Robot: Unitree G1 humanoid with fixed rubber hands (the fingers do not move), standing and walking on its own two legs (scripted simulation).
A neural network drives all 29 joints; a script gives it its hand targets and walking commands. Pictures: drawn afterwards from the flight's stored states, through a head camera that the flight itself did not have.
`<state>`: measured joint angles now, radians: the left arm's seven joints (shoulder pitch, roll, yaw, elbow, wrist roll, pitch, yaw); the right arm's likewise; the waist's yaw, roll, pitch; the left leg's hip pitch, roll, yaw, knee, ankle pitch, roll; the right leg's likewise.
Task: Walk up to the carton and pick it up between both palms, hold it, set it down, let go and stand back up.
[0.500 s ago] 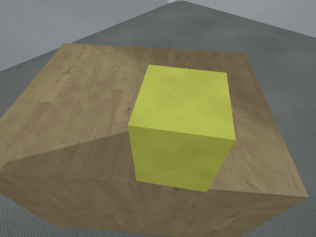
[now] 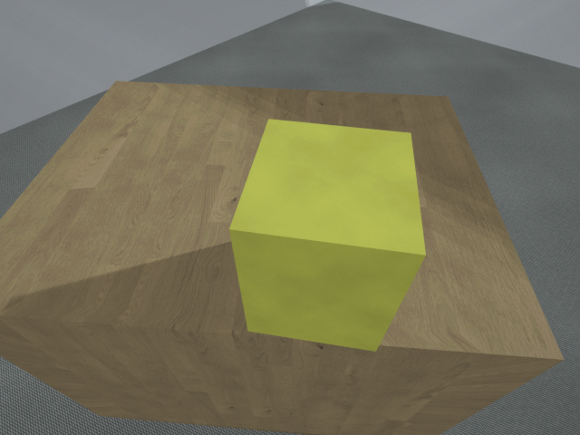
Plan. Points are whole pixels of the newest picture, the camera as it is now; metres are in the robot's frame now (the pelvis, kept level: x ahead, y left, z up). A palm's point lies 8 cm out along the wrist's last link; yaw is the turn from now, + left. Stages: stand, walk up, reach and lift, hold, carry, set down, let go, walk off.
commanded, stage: stand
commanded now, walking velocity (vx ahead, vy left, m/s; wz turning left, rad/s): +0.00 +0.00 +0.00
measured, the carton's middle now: (323, 238) +0.37 -0.04 +0.07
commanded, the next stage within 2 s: none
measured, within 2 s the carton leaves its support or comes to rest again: neither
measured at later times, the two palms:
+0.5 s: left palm out of the picture +0.03 +0.26 -0.12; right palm out of the picture +0.05 -0.25 -0.12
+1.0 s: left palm out of the picture +0.02 +0.25 -0.12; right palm out of the picture +0.04 -0.26 -0.12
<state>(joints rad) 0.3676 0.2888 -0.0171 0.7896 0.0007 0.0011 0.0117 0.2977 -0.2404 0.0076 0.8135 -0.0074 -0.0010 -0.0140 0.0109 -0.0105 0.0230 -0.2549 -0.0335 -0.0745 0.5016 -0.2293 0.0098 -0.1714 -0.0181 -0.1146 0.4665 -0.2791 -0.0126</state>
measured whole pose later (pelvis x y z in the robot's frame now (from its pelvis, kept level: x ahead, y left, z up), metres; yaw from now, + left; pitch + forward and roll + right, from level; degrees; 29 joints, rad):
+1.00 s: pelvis +0.00 -0.01 +0.00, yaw -1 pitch -1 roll -1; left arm 0.38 0.26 -0.02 0.86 0.00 0.00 0.02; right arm 0.31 -0.23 0.01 0.89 -0.01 0.00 -0.03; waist 0.01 -0.01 0.02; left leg -0.24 -0.02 -0.07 0.47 -0.22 0.00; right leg -0.16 -0.01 -0.10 0.45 -0.27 -0.02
